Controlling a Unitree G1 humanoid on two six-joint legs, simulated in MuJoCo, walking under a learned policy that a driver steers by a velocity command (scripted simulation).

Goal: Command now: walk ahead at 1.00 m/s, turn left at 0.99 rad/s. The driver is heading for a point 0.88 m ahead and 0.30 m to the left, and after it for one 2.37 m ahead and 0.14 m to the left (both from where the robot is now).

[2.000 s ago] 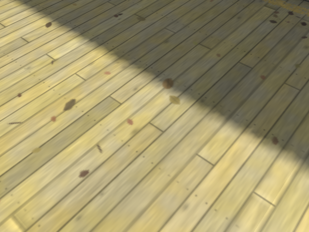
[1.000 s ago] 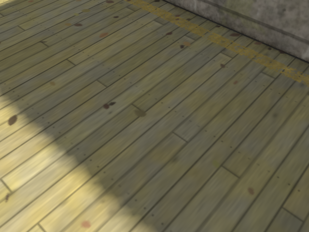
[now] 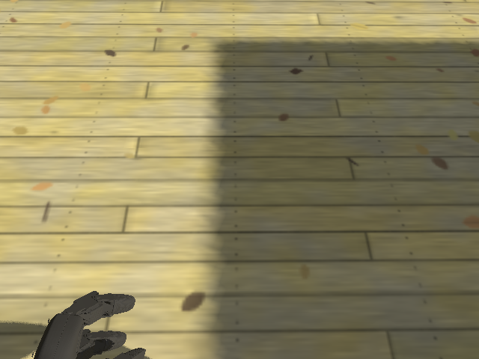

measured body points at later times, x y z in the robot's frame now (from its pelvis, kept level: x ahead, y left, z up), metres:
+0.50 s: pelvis +0.40 +0.00 -0.02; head +0.44 +0.03 +0.43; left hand +0.25 +0.25 -0.15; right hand +0.75 -0.08 -0.07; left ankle +0.55 +0.11 -0.72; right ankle +0.29 -0.18 -0.72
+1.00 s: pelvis +0.56 +0.05 +0.01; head +0.57 +0.08 +0.46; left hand +0.48 +0.35 -0.11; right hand +0.81 -0.10 -0.10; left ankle +0.55 +0.11 -0.73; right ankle +0.70 -0.04 -0.69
